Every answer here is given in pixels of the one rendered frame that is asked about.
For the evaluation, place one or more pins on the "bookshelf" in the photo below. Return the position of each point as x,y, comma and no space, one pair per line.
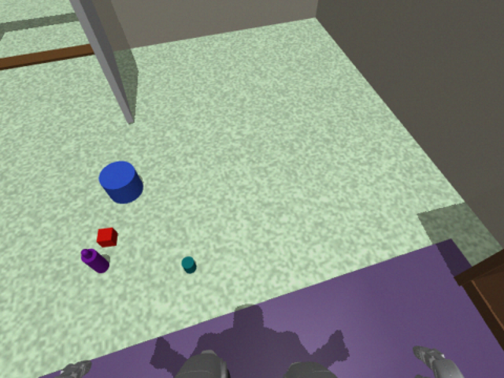
484,284

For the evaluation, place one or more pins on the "left robot hand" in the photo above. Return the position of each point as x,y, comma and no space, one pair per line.
77,370

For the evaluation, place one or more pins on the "right robot hand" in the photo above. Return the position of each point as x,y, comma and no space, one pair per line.
435,360

